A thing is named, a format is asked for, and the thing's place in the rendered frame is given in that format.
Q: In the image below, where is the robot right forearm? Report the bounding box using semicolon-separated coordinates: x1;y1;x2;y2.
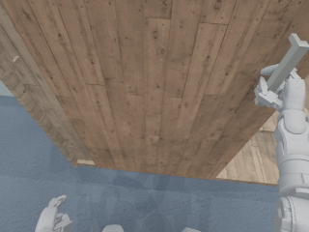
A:
273;109;309;200

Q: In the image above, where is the handle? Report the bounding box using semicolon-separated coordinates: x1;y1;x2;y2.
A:
254;33;309;106
0;43;17;73

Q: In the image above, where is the right robot hand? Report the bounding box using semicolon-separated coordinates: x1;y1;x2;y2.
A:
256;64;306;114

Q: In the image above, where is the left robot hand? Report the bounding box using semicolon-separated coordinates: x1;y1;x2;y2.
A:
35;195;72;232

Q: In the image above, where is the wardrobe door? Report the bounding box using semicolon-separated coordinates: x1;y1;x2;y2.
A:
0;2;93;161
0;0;309;180

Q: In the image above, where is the robot right upper arm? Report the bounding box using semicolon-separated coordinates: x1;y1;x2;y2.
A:
273;195;309;232

